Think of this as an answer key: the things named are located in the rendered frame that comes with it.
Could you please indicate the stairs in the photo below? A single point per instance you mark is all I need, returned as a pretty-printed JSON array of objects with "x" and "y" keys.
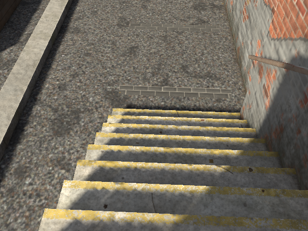
[{"x": 167, "y": 170}]

